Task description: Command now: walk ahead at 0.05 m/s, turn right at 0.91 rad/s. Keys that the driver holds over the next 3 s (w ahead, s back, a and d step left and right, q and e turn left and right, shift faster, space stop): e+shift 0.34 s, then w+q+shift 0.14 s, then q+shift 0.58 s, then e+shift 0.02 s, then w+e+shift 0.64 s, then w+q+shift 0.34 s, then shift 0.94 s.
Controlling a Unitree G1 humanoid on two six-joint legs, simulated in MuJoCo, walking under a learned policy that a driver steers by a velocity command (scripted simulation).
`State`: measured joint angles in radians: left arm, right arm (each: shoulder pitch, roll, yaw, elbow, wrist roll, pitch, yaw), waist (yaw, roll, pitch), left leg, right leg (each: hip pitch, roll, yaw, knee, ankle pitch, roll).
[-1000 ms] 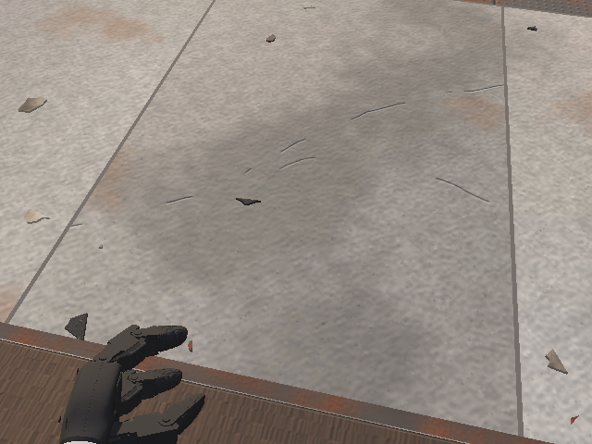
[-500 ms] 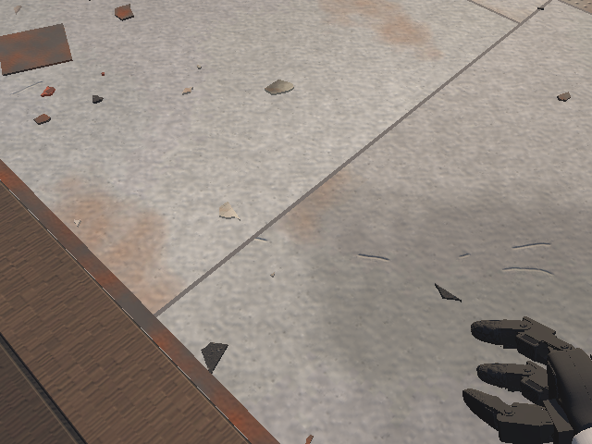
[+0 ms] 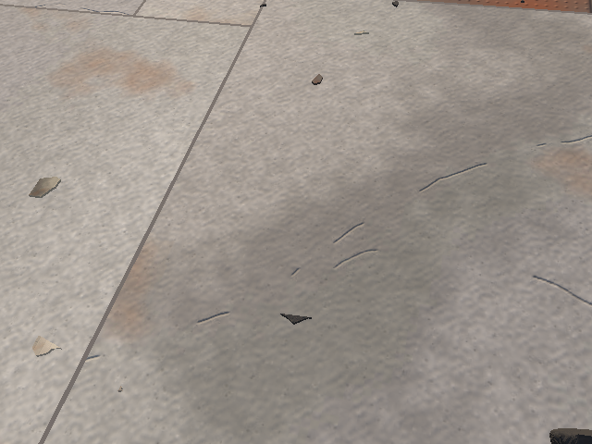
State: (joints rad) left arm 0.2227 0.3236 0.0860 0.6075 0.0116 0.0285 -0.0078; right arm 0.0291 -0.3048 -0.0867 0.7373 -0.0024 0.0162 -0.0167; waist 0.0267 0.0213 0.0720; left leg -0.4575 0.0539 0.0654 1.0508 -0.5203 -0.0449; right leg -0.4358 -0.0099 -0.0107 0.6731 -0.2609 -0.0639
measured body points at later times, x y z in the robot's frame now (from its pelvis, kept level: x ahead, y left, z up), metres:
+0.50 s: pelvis +0.07 +0.04 +0.02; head +0.08 +0.05 +0.47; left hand +0.35 +0.21 -0.05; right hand +0.03 -0.27 -0.08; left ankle +0.12 +0.14 -0.72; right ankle +0.02 -0.09 -0.66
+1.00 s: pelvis +0.14 +0.00 +0.01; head +0.20 +0.01 +0.46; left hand +0.31 +0.28 -0.09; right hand +0.29 -0.29 -0.08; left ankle +0.21 +0.13 -0.69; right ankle +0.08 -0.13 -0.72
